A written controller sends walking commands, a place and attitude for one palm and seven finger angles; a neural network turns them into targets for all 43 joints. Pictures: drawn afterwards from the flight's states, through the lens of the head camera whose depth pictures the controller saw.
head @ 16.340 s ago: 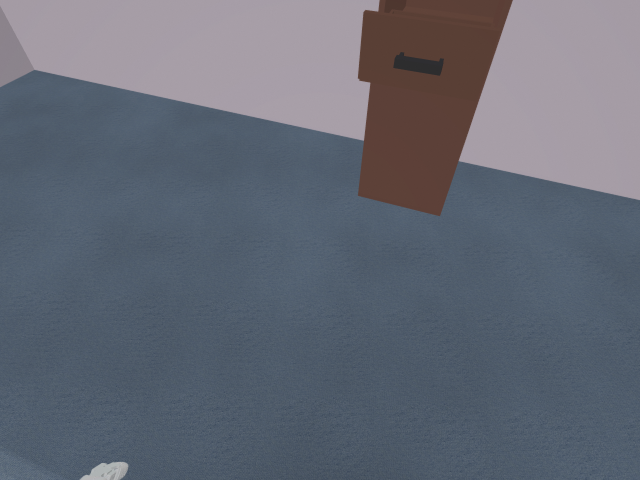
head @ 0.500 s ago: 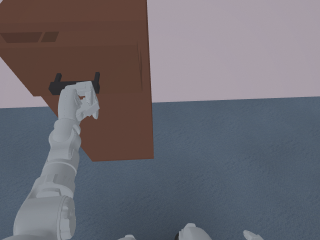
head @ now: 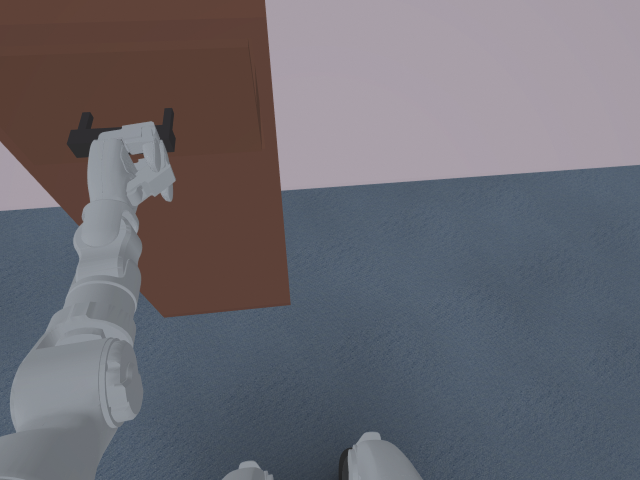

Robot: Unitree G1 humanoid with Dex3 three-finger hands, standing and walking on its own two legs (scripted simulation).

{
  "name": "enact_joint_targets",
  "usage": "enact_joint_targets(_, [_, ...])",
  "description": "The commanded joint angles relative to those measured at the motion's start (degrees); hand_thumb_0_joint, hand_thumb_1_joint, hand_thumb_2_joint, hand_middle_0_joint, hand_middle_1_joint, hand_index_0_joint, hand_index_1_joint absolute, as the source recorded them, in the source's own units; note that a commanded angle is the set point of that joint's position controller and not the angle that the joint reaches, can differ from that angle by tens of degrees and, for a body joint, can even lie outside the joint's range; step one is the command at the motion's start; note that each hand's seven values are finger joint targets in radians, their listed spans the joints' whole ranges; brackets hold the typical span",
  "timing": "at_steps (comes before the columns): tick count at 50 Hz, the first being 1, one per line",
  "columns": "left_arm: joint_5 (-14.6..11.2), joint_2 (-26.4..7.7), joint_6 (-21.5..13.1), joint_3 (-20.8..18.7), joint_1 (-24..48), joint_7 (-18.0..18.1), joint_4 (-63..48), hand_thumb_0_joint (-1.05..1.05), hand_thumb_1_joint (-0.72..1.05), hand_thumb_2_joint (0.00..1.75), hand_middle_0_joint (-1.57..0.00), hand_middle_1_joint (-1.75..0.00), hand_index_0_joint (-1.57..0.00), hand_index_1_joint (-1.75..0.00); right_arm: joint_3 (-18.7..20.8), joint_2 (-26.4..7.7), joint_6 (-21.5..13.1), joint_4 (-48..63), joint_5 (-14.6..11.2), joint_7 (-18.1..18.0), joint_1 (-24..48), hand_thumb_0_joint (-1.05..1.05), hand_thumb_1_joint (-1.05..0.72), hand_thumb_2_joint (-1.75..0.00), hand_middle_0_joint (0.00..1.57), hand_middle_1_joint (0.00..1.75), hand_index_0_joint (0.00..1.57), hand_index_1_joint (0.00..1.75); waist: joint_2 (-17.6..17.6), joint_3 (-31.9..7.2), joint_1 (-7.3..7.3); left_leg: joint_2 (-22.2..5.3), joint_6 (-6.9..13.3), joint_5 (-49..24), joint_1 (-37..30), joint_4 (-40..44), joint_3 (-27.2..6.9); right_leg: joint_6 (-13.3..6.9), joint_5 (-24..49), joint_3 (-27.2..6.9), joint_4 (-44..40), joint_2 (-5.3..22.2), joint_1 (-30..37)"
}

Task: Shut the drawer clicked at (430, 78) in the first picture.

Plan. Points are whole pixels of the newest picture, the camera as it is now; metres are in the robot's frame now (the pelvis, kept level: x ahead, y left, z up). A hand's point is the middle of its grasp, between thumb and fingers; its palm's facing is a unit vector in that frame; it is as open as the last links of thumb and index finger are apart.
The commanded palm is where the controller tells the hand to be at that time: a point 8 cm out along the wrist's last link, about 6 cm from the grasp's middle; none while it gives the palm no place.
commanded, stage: push the drawer shut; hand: left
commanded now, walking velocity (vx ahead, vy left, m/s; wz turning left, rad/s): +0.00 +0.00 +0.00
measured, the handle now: (125, 129) +0.56 +0.23 +0.08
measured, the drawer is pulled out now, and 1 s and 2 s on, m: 0.01 0.00 0.00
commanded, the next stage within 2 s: pull the fist back off the drawer in 0.36 s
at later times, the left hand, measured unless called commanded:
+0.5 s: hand (152, 160) +0.50 +0.18 +0.08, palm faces +0.04 -1.00 -0.04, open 3.0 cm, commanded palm +0.52 +0.22 +0.08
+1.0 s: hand (162, 165) +0.50 +0.17 +0.08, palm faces +0.06 -1.00 -0.03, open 2.7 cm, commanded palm +0.46 +0.21 +0.08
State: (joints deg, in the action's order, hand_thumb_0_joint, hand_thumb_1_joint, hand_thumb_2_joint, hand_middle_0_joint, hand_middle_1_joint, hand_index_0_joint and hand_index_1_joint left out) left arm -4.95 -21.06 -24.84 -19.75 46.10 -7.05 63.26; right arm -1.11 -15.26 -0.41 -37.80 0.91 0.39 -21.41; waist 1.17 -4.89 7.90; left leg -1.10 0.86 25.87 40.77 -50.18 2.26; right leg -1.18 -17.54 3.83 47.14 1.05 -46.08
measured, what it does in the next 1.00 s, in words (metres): stands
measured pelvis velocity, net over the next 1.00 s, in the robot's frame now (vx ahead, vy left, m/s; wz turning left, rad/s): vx -0.01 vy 0.01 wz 0.01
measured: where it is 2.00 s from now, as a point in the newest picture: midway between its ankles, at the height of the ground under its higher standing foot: outside the picture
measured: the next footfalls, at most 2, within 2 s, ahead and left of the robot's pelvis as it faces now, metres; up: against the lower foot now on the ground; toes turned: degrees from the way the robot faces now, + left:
none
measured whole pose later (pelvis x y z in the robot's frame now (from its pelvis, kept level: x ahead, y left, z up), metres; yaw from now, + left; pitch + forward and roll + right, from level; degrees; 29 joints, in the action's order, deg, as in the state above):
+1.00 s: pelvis -0.01 +0.01 -0.01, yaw +1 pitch +19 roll -2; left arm -4.0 -23.2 -24.1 -18.2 52.0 -5.2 66.9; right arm -2.3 -15.5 0.1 -36.6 2.3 1.6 -24.0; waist 1.4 -5.5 9.6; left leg -0.6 1.7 26.2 47.0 -53.9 1.1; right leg -0.4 -17.0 4.6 48.6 1.6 -50.7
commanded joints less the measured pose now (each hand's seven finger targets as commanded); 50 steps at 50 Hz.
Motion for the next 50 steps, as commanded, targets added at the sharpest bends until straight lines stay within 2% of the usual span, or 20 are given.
enact_joint_targets(1, [-0.4,-15.6,-3.7,-2.5,32.3,1.1,-10.3,0.00,0.90,0.90,-1.40,-1.60,-1.40,-1.60,2.8,-9.5,-0.9,3.1,-0.1,-0.8,-7.7,0.00,-0.90,-0.90,0.20,0.30,0.20,0.30,1.3,-22.2,2.69,1.1,0.6,-13.8,-3.5,6.5,-2.9,0.3,11.1,-4.0,-4.5,-1.5,17.6])
enact_joint_targets(3, [0.2,-18.4,-3.4,-4.2,33.3,1.2,-8.1,0.00,0.90,0.90,-1.40,-1.60,-1.40,-1.60,2.6,-10.1,-0.7,3.1,0.1,-0.9,-8.4,0.00,-0.90,-0.90,0.20,0.30,0.20,0.30,0.4,-22.1,3.13,1.2,0.8,-12.4,-2.0,6.3,-3.0,0.3,9.9,-4.2,-4.5,-1.5,17.5])
enact_joint_targets(5, [0.7,-19.1,-3.2,-3.9,35.8,0.9,-7.5,0.00,0.90,0.90,-1.40,-1.60,-1.40,-1.60,2.4,-10.1,-0.6,3.3,0.1,-1.0,-8.6,0.00,-0.90,-0.90,0.20,0.30,0.20,0.30,2.4,-23.1,3.68,1.3,0.9,-11.6,-1.4,5.7,-2.9,0.4,9.2,-4.6,-4.4,-1.4,16.9])
enact_joint_targets(7, [0.6,-21.0,-3.1,-4.9,38.4,0.8,-7.3,0.00,0.90,0.90,-1.40,-1.60,-1.40,-1.60,2.4,-10.3,-0.6,3.2,0.1,-1.2,-9.3,0.00,-0.90,-0.90,0.20,0.30,0.20,0.30,0.8,-23.4,4.68,1.2,1.1,-11.1,-0.2,5.2,-3.1,0.7,8.7,-4.7,-4.5,-1.4,16.9])
enact_joint_targets(8, [0.7,-20.9,-3.3,-4.5,39.7,0.8,-7.9,0.00,0.90,0.90,-1.40,-1.60,-1.40,-1.60,2.3,-10.3,-0.5,3.1,0.2,-1.3,-9.4,0.00,-0.90,-0.90,0.20,0.30,0.20,0.30,3.3,-23.9,4.81,1.2,0.9,-11.5,-1.5,5.1,-3.4,0.5,8.5,-4.5,-4.2,-1.4,15.4])
enact_joint_targets(10, [0.7,-19.6,-3.0,-2.9,42.4,0.7,-6.6,0.00,0.90,0.90,-1.40,-1.60,-1.40,-1.60,2.1,-10.4,-0.6,2.7,0.2,-1.2,-9.7,0.00,-0.90,-0.90,0.20,0.30,0.20,0.30,3.8,-23.4,6.12,1.0,0.9,-10.2,-2.1,4.9,-4.1,0.6,6.1,-4.1,-4.4,-1.6,12.7])
enact_joint_targets(11, [0.9,-20.8,-2.9,-3.6,42.8,0.8,-5.6,0.00,0.90,0.90,-1.40,-1.60,-1.40,-1.60,2.0,-10.7,-0.7,2.7,0.2,-1.3,-9.9,0.00,-0.90,-0.90,0.20,0.30,0.20,0.30,4.1,-22.9,5.94,1.0,0.9,-9.2,-1.2,4.7,-4.2,0.5,4.7,-4.1,-4.5,-1.6,12.2])
enact_joint_targets(14, [1.0,-19.3,-3.3,-1.4,47.1,0.8,-7.2,0.00,0.90,0.90,-1.40,-1.60,-1.40,-1.60,2.0,-10.9,-1.0,2.3,0.5,-1.3,-10.4,0.00,-0.90,-0.90,0.20,0.30,0.20,0.30,7.8,-25.6,7.25,0.8,0.6,-9.9,-4.5,4.3,-5.3,0.4,3.9,-3.6,-4.0,-1.6,9.1])
enact_joint_targets(16, [0.7,-19.5,-2.7,-1.2,47.7,1.0,-5.1,0.00,0.90,0.90,-1.40,-1.60,-1.40,-1.60,1.7,-11.2,-1.3,1.9,0.5,-1.5,-10.7,0.00,-0.90,-0.90,0.20,0.30,0.20,0.30,5.6,-24.1,8.19,0.7,0.9,-7.6,-2.7,4.1,-5.5,0.6,1.8,-3.6,-4.4,-1.7,8.2])
enact_joint_targets(18, [0.8,-20.8,-2.6,-1.4,49.2,1.0,-5.1,0.00,0.90,0.90,-1.40,-1.60,-1.40,-1.60,1.4,-11.7,-1.6,1.7,0.6,-1.7,-11.0,0.00,-0.90,-0.90,0.20,0.30,0.20,0.30,6.6,-23.7,8.44,0.6,0.8,-5.9,-2.1,4.4,-5.9,0.5,0.4,-3.5,-4.3,-1.6,7.2])
enact_joint_targets(20, [0.8,-18.6,-2.4,0.9,50.8,1.0,-5.4,0.00,0.90,0.90,-1.40,-1.60,-1.40,-1.60,1.3,-11.7,-2.1,1.6,0.6,-1.8,-11.0,0.00,-0.90,-0.90,0.20,0.30,0.20,0.30,8.9,-24.4,9.07,0.4,0.6,-5.4,-4.2,4.6,-6.5,0.5,-0.5,-3.0,-4.2,-1.6,5.0])
enact_joint_targets(23, [0.1,-19.2,-1.6,0.7,51.6,1.3,-4.8,0.00,0.90,0.90,-1.40,-1.60,-1.40,-1.60,1.1,-12.3,-2.8,1.2,0.5,-2.2,-11.3,0.00,-0.90,-0.90,0.20,0.30,0.20,0.30,7.1,-23.3,9.83,0.2,0.9,-3.0,-3.0,5.1,-6.8,0.7,-2.1,-2.9,-4.5,-1.6,4.3])
enact_joint_targets(30, [0.8,-17.7,-1.4,0.8,51.8,2.0,-4.5,0.00,0.90,0.90,-1.40,-1.60,-1.40,-1.60,1.2,-12.1,-3.2,1.6,1.2,-1.4,-12.2,0.00,-0.90,-0.90,0.20,0.30,0.20,0.30,8.8,-24.8,9.10,0.5,0.5,-2.5,-3.8,4.8,-7.5,0.3,-2.3,-2.4,-3.9,-1.5,3.5])
enact_joint_targets(32, [1.1,-18.2,-1.4,0.0,50.7,2.4,-3.9,0.00,0.90,0.90,-1.40,-1.60,-1.40,-1.60,1.3,-12.2,-3.0,1.7,1.3,-1.1,-12.3,0.00,-0.90,-0.90,0.20,0.30,0.20,0.30,7.6,-23.9,8.68,0.4,0.3,-2.2,-3.9,5.0,-8.0,0.1,-2.4,-2.1,-3.8,-1.6,3.1])
enact_joint_targets(35, [1.2,-15.3,-1.8,1.6,50.2,2.6,-5.2,0.00,0.90,0.90,-1.40,-1.60,-1.40,-1.60,1.6,-12.0,-2.7,1.9,1.6,-0.6,-12.3,0.00,-0.90,-0.90,0.20,0.30,0.20,0.30,9.4,-24.5,8.38,0.4,0.0,-3.9,-6.2,5.1,-8.3,0.0,-1.4,-1.8,-3.4,-1.5,2.1])
enact_joint_targets(37, [1.2,-15.7,-1.5,0.3,46.8,2.8,-3.8,0.00,0.90,0.90,-1.40,-1.60,-1.40,-1.60,1.8,-12.1,-2.3,2.0,1.6,-0.3,-12.4,0.00,-0.90,-0.90,0.20,0.30,0.20,0.30,6.4,-24.1,7.59,0.3,0.2,-4.4,-5.5,5.0,-8.2,-0.1,-1.0,-1.7,-3.5,-1.6,3.3])
enact_joint_targets(39, [1.1,-15.0,-1.7,0.5,45.4,2.7,-4.5,0.00,0.90,0.90,-1.40,-1.60,-1.40,-1.60,1.8,-11.9,-1.9,2.5,1.5,-0.1,-12.1,0.00,-0.90,-0.90,0.20,0.30,0.20,0.30,7.3,-24.2,7.00,0.4,0.1,-5.2,-6.1,5.2,-7.8,-0.1,-0.6,-1.7,-3.6,-1.6,3.6])
enact_joint_targets(42, [0.9,-15.7,-1.5,-0.7,41.7,2.6,-4.5,0.00,0.90,0.90,-1.40,-1.60,-1.40,-1.60,1.9,-11.7,-1.4,3.3,1.2,-0.1,-11.6,0.00,-0.90,-0.90,0.20,0.30,0.20,0.30,4.4,-22.7,5.80,0.5,0.4,-4.6,-3.3,5.6,-7.0,-0.2,-0.8,-2.1,-3.9,-1.7,6.6])
enact_joint_targets(48, [-0.4,-11.0,-3.0,1.0,33.2,2.3,-10.8,0.00,0.90,0.90,-1.40,-1.60,-1.40,-1.60,2.6,-10.5,-0.4,4.8,1.0,0.4,-10.3,0.00,-0.90,-0.90,0.20,0.30,0.20,0.30,6.9,-26.5,2.92,0.1,-0.6,-15.1,-10.9,5.9,-6.5,-0.7,5.7,-1.3,-3.2,-1.9,8.8])
enact_joint_targets(50, [-1.0,-10.8,-2.9,0.1,29.5,2.4,-11.6,0.00,0.90,0.90,-1.40,-1.60,-1.40,-1.60,2.8,-10.3,0.1,5.0,0.8,0.5,-9.6,0.00,-0.90,-0.90,0.20,0.30,0.20,0.30,4.2,-25.2,1.95,0.1,-0.4,-16.0,-9.5,5.9,-5.4,-0.5,7.3,-1.5,-3.5,-2.0,11.1])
